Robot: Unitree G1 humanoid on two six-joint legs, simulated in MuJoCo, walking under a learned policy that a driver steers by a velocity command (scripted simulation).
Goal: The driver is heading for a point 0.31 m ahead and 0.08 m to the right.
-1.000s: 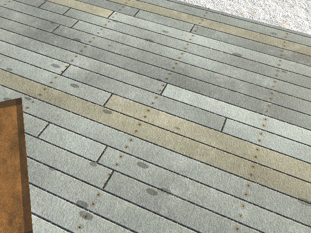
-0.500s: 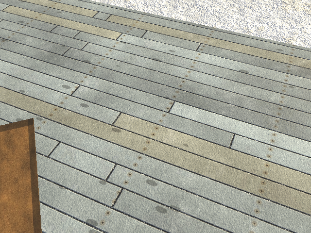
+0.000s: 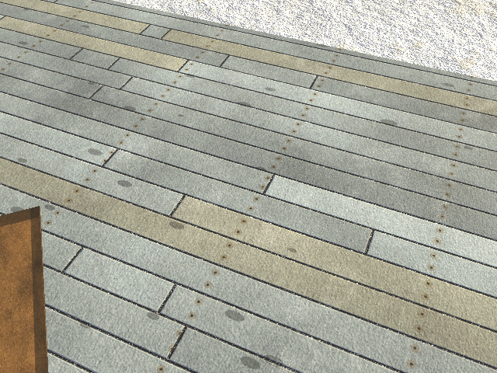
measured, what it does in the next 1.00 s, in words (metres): walks ahead: left foot, then right foot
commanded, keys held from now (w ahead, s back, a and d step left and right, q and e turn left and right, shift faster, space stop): w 0.18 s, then no key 0.82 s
